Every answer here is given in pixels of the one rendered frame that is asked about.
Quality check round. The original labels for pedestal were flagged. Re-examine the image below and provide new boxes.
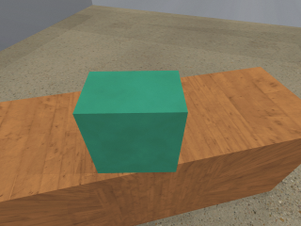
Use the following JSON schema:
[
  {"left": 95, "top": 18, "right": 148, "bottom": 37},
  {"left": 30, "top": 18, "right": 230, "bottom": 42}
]
[{"left": 0, "top": 67, "right": 301, "bottom": 226}]

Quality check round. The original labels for carton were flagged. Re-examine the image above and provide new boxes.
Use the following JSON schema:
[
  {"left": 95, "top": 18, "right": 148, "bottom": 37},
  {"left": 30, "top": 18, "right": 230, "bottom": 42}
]
[{"left": 72, "top": 71, "right": 188, "bottom": 173}]

